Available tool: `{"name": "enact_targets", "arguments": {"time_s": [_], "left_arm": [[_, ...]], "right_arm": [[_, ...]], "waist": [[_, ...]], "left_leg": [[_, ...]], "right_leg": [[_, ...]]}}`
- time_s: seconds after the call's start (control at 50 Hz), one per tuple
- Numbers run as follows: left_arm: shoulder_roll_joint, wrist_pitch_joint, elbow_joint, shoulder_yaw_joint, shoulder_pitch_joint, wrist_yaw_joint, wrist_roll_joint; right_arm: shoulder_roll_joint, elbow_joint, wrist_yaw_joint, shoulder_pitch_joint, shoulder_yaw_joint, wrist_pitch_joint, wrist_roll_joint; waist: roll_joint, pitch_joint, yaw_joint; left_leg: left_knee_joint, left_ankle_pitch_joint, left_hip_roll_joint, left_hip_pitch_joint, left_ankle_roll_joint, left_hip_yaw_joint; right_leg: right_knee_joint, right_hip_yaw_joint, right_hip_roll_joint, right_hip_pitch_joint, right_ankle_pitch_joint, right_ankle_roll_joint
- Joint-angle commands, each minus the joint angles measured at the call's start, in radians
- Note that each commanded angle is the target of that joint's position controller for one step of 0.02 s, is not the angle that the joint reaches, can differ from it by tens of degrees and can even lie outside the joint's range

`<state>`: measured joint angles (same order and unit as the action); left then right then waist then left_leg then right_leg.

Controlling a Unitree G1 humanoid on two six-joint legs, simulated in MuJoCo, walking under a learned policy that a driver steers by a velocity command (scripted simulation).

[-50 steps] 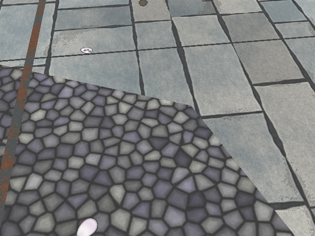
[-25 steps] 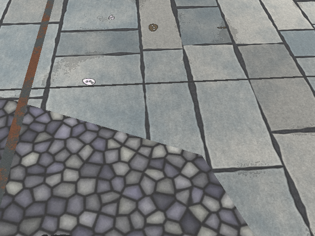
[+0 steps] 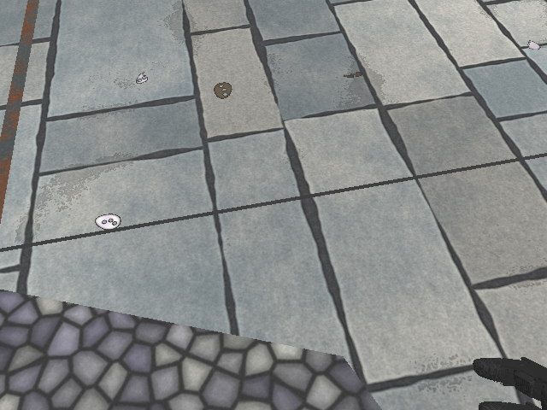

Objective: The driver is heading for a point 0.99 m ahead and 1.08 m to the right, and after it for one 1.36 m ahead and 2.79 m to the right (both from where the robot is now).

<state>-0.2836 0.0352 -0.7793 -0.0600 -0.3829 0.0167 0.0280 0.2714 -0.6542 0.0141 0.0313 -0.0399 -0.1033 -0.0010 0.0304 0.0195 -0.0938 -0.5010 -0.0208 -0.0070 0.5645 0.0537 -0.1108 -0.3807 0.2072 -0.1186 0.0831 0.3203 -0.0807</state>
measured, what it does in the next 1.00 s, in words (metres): walks ahead, turning right: left foot, then right foot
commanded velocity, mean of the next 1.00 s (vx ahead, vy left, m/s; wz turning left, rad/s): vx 0.50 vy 0.00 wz -0.58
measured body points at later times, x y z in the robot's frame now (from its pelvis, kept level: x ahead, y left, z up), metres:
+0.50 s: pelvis +0.26 -0.01 -0.01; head +0.30 -0.03 +0.44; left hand +0.55 +0.15 -0.08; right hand +0.19 -0.29 -0.13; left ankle +0.17 +0.14 -0.74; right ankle +0.38 -0.19 -0.70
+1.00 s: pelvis +0.52 -0.14 +0.00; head +0.54 -0.17 +0.45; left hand +0.73 +0.08 -0.10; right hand +0.58 -0.47 -0.08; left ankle +0.75 -0.11 -0.71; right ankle +0.40 -0.18 -0.74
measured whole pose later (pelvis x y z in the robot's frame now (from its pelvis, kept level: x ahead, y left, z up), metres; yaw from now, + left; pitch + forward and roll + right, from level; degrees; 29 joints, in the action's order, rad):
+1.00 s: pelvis +0.52 -0.14 +0.00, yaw -36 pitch +2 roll +0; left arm -0.30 0.03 -0.71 -0.07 -0.37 0.01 0.02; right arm 0.29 -0.69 0.02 0.02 -0.04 -0.10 0.00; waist 0.04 0.03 -0.09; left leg -0.53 -0.03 -0.03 0.58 0.06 -0.10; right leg -0.41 0.18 -0.11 0.10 0.33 -0.07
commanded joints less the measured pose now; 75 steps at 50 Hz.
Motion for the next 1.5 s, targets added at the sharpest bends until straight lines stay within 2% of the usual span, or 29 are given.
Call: {"name": "enact_targets", "arguments": {"time_s": [0.02, 0.06, 0.08, 0.1, 0.12, 0.14, 0.16, 0.2, 0.28, 0.48, 0.54, 0.58, 0.6, 0.62, 0.64, 0.66, 0.68, 0.7, 0.76, 0.9, 1.0, 1.06, 1.08, 1.1, 1.12, 1.16, 1.22, 1.32, 1.5], "left_arm": [[-0.163, -0.002, 0.05, -0.047, 0.0, 0.01, -0.001], [-0.115, -0.002, 0.072, -0.031, 0.036, 0.003, -0.009], [-0.06, 0.002, 0.094, -0.011, 0.02, 0.001, -0.03], [-0.025, 0.011, 0.118, 0.002, -0.124, 0.0, 0.003], [-0.132, 0.01, 0.086, -0.016, -0.102, 0.003, 0.012], [-0.174, 0.005, 0.099, -0.029, 0.011, 0.0, 0.005], [-0.16, 0.002, 0.109, -0.03, 0.061, 0.001, -0.003], [-0.127, -0.001, 0.127, -0.033, 0.087, -0.01, -0.006], [-0.071, -0.015, 0.161, -0.022, 0.129, -0.019, -0.005], [-0.051, 0.002, 0.246, -0.005, 0.372, -0.071, -0.003], [-0.097, -0.007, 0.257, -0.029, 0.322, -0.076, -0.011], [-0.187, -0.017, 0.187, -0.084, 0.039, -0.06, -0.008], [-0.287, -0.026, 0.164, -0.11, -0.072, -0.037, -0.002], [-0.329, -0.01, 0.201, -0.103, -0.023, -0.042, 0.002], [-0.236, 0.003, 0.204, -0.077, -0.026, -0.049, -0.005], [-0.199, 0.014, 0.195, -0.065, 0.003, -0.049, -0.011], [-0.179, 0.019, 0.196, -0.057, 0.067, -0.049, -0.011], [-0.149, 0.021, 0.206, -0.047, 0.121, -0.046, -0.017], [-0.145, 0.027, 0.212, -0.043, 0.16, -0.033, -0.024], [-0.18, 0.016, 0.149, -0.054, 0.062, -0.001, -0.008], [-0.17, 0.004, 0.116, -0.055, 0.017, 0.003, -0.001], [-0.113, -0.002, 0.124, -0.037, 0.037, 0.0, -0.009], [-0.052, 0.0, 0.14, -0.014, 0.013, -0.001, -0.028], [-0.03, 0.009, 0.17, -0.005, -0.114, -0.001, 0.011], [-0.138, 0.007, 0.137, -0.024, -0.09, 0.004, 0.017], [-0.17, -0.003, 0.155, -0.038, 0.066, 0.004, -0.001], [-0.116, -0.01, 0.169, -0.038, 0.088, -0.01, 0.002], [-0.066, -0.019, 0.204, -0.023, 0.165, -0.019, -0.005], [-0.058, -0.005, 0.272, -0.014, 0.368, -0.073, -0.003]], "right_arm": [[0.121, 0.078, 0.004, -0.045, -0.042, -0.031, -0.009], [0.17, 0.04, -0.008, 0.142, -0.067, -0.039, 0.006], [0.228, 0.027, -0.017, 0.301, -0.081, -0.035, 0.014], [0.274, -0.013, -0.008, 0.349, -0.093, -0.019, 0.016], [0.173, 0.01, -0.006, 0.309, -0.073, -0.014, -0.004], [0.123, 0.015, -0.01, 0.271, -0.059, -0.008, -0.004], [0.115, 0.014, -0.01, 0.229, -0.052, -0.004, 0.005], [0.091, -0.004, -0.011, 0.194, -0.043, -0.003, 0.016], [0.116, -0.041, -0.009, 0.194, -0.055, -0.016, 0.004], [0.202, -0.121, -0.019, 0.268, -0.075, 0.019, -0.018], [0.244, -0.126, -0.027, 0.264, -0.088, 0.039, -0.031], [0.231, -0.118, -0.036, 0.254, -0.08, 0.049, -0.032], [0.144, -0.086, -0.034, 0.296, -0.05, 0.041, 0.008], [0.082, -0.037, -0.021, 0.322, -0.019, 0.009, 0.015], [0.177, -0.026, -0.006, 0.218, -0.041, -0.019, -0.019], [0.178, -0.005, 0.0, 0.161, -0.038, -0.034, -0.04], [0.163, -0.013, -0.008, 0.155, -0.035, -0.039, -0.021], [0.174, -0.022, -0.014, 0.162, -0.043, -0.033, 0.002], [0.152, -0.032, -0.013, 0.193, -0.043, -0.002, 0.016], [0.087, 0.027, -0.001, -0.047, -0.014, -0.001, 0.008], [0.139, 0.044, 0.014, -0.071, -0.035, -0.018, -0.007], [0.186, 0.004, 0.003, 0.128, -0.065, -0.031, 0.005], [0.241, -0.007, -0.006, 0.275, -0.078, -0.03, 0.016], [0.301, -0.045, 0.003, 0.338, -0.094, -0.016, 0.022], [0.199, -0.022, 0.008, 0.301, -0.072, -0.012, -0.001], [0.133, -0.012, 0.0, 0.218, -0.05, 0.0, 0.007], [0.098, -0.036, -0.007, 0.184, -0.04, -0.003, 0.014], [0.147, -0.079, -0.011, 0.205, -0.058, -0.009, 0.007], [0.22, -0.137, -0.019, 0.264, -0.075, 0.031, -0.022]], "waist": [[-0.151, -0.019, 0.049], [-0.131, -0.145, 0.15], [-0.002, -0.295, 0.201], [0.346, -0.37, 0.126], [0.198, -0.268, 0.147], [0.095, -0.141, 0.173], [0.023, -0.072, 0.156], [0.055, -0.012, 0.12], [0.06, 0.008, 0.108], [0.026, 0.055, 0.174], [0.066, -0.001, 0.114], [0.035, -0.149, -0.041], [-0.156, -0.242, -0.044], [-0.301, -0.393, 0.032], [-0.166, -0.361, -0.033], [-0.137, -0.221, -0.017], [-0.045, -0.136, 0.034], [-0.053, -0.099, 0.071], [-0.078, -0.069, 0.117], [-0.101, -0.008, 0.034], [-0.136, -0.008, 0.04], [-0.139, -0.109, 0.143], [-0.004, -0.256, 0.189], [0.348, -0.341, 0.125], [0.203, -0.248, 0.147], [0.044, -0.075, 0.155], [0.09, -0.013, 0.117], [0.047, 0.009, 0.121], [0.035, 0.064, 0.166]], "left_leg": [[0.049, 0.067, 0.026, -0.135, -0.033, 0.016], [0.08, 0.057, -0.039, -0.45, -0.106, -0.003], [0.056, 0.108, -0.217, -0.723, -0.168, -0.187], [0.144, 0.324, -0.412, -0.957, -0.32, -0.637], [0.182, 0.508, -0.403, -0.88, -0.293, -0.648], [0.197, 0.47, -0.354, -0.755, -0.25, -0.479], [0.221, 0.339, -0.311, -0.637, -0.231, -0.361], [0.27, 0.184, -0.252, -0.503, -0.219, -0.207], [0.341, 0.054, -0.247, -0.454, -0.25, -0.054], [0.315, -0.141, -0.257, -0.593, -0.192, 0.214], [0.142, -0.551, -0.266, -0.653, -0.161, 0.27], [-0.239, -0.607, -0.214, -0.508, -0.11, 0.319], [-0.59, -0.047, -0.133, -0.169, -0.059, 0.326], [-0.869, 0.617, 0.056, 0.134, -0.024, 0.132], [-0.902, 0.561, -0.006, 0.239, -0.043, 0.002], [-0.848, 0.478, -0.041, 0.262, -0.063, 0.023], [-0.751, 0.407, -0.081, 0.212, -0.062, 0.026], [-0.672, 0.367, -0.106, 0.145, -0.053, 0.025], [-0.58, 0.311, -0.11, 0.049, -0.014, 0.04], [-0.123, -0.062, -0.021, -0.043, 0.024, 0.059], [-0.002, 0.024, 0.0, -0.103, -0.016, 0.016], [0.05, 0.089, -0.039, -0.407, -0.093, 0.015], [0.038, 0.136, -0.219, -0.668, -0.151, -0.164], [0.163, 0.418, -0.41, -0.911, -0.301, -0.65], [0.207, 0.616, -0.402, -0.853, -0.278, -0.672], [0.227, 0.425, -0.318, -0.629, -0.218, -0.374], [0.292, 0.208, -0.243, -0.477, -0.21, -0.154], [0.345, 0.012, -0.261, -0.495, -0.246, 0.015], [0.296, -0.209, -0.271, -0.618, -0.183, 0.248]], "right_leg": [[-0.002, 0.239, 0.25, 0.018, -0.319, -0.099], [-0.212, 0.187, 0.18, 0.087, -0.391, -0.051], [-0.492, 0.085, 0.1, 0.229, -0.164, -0.013], [-0.762, -0.013, 0.002, 0.572, 0.292, 0.037], [-0.873, 0.003, 0.097, 0.673, 0.246, 0.051], [-0.891, -0.026, 0.125, 0.691, 0.148, 0.06], [-0.875, -0.055, 0.156, 0.662, 0.078, 0.071], [-0.812, -0.068, 0.205, 0.609, 0.009, 0.077], [-0.719, -0.102, 0.236, 0.633, -0.06, 0.096], [-0.285, -0.217, 0.201, 0.58, -0.304, 0.05], [-0.252, -0.292, 0.121, 0.441, -0.149, -0.01], [-0.167, -0.295, 0.052, 0.03, -0.203, -0.08], [-0.154, 0.046, 0.259, -0.303, -0.195, -0.174], [0.019, 0.606, 0.455, -0.5, -0.01, -0.352], [0.075, 0.554, 0.439, -0.474, 0.045, -0.301], [0.081, 0.411, 0.402, -0.342, -0.003, -0.262], [0.087, 0.307, 0.356, -0.185, -0.104, -0.228], [0.1, 0.233, 0.324, -0.074, -0.215, -0.211], [0.148, 0.157, 0.286, 0.088, -0.374, -0.224], [0.137, 0.062, 0.2, 0.193, -0.261, -0.146], [0.021, 0.199, 0.253, 0.078, -0.196, -0.118], [-0.199, 0.179, 0.183, 0.11, -0.258, -0.058], [-0.489, 0.081, 0.109, 0.241, -0.062, -0.016], [-0.783, -0.023, 0.008, 0.586, 0.297, 0.04], [-0.901, 0.003, 0.091, 0.689, 0.243, 0.058], [-0.9, -0.054, 0.153, 0.673, 0.08, 0.072], [-0.806, -0.079, 0.213, 0.593, -0.005, 0.075], [-0.648, -0.104, 0.236, 0.662, -0.131, 0.095], [-0.269, -0.239, 0.186, 0.554, -0.26, 0.032]]}}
